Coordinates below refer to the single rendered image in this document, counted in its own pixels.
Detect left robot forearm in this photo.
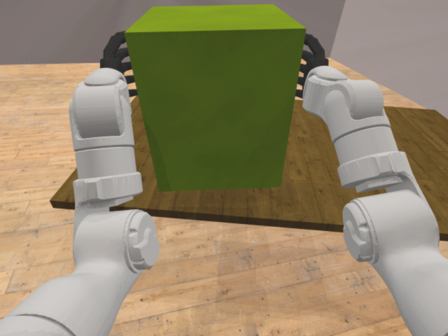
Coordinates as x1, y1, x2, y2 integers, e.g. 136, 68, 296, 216
69, 68, 143, 264

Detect robot right upper arm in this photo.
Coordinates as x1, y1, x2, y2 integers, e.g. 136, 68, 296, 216
342, 190, 448, 336

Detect left robot hand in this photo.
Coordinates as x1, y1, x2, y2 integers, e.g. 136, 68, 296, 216
100, 31, 138, 97

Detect carton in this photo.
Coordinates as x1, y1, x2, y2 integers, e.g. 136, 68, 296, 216
124, 4, 306, 192

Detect table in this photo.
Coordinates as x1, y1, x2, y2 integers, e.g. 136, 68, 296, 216
50, 95, 448, 242

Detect right robot hand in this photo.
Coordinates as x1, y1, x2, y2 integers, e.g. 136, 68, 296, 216
295, 34, 328, 98

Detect right robot forearm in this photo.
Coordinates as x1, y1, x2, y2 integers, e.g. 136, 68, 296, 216
302, 66, 440, 246

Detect robot left upper arm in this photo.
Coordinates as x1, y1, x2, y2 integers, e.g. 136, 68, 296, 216
0, 209, 160, 336

